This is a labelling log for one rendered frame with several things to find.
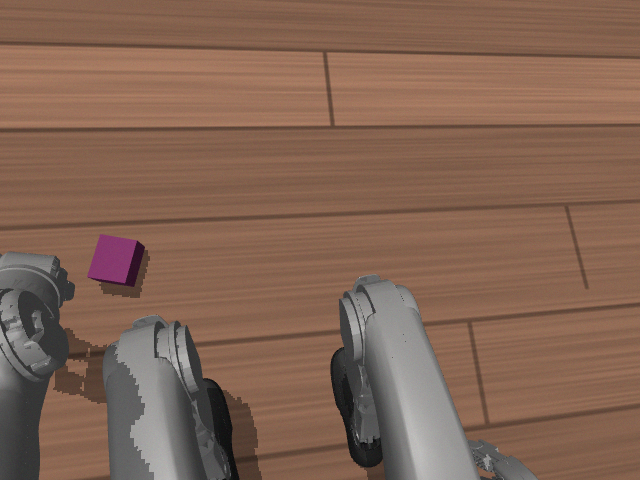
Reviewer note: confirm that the left robot arm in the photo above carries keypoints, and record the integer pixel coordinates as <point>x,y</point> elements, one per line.
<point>32,346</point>

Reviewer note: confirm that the right robot foot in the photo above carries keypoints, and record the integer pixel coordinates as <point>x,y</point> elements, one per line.
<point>366,455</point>

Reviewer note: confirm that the left robot foot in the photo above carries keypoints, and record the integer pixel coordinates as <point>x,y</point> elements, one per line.
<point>222,426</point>

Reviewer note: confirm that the left robot hand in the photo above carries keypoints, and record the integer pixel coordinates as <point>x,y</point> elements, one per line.
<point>69,290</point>

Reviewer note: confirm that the right robot hand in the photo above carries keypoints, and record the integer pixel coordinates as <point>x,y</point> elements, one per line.
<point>488,458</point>

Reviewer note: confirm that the small box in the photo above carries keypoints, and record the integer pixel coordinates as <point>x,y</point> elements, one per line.
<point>116,260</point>

